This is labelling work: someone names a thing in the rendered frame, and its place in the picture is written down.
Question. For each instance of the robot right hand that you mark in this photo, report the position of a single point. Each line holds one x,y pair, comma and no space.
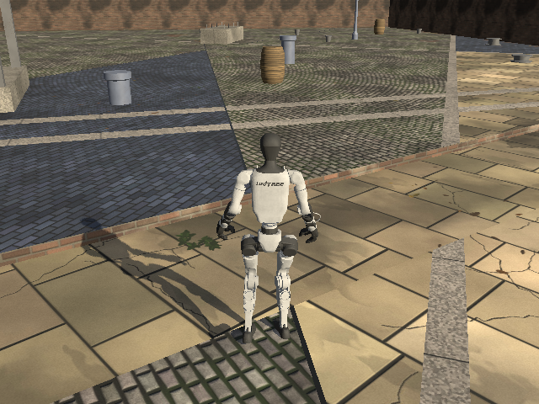
314,233

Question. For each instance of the left robot foot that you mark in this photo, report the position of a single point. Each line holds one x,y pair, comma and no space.
248,336

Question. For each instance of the robot right upper arm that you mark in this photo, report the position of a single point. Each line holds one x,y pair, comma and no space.
300,191

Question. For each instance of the robot right forearm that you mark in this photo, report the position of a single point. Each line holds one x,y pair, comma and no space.
309,220

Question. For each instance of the robot left upper arm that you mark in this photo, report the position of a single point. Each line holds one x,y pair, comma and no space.
243,177

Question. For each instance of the robot left hand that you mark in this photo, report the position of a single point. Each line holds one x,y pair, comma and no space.
220,230

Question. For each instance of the left robot thigh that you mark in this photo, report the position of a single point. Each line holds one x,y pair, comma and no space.
249,247

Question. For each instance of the robot left forearm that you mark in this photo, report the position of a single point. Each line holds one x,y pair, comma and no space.
226,218

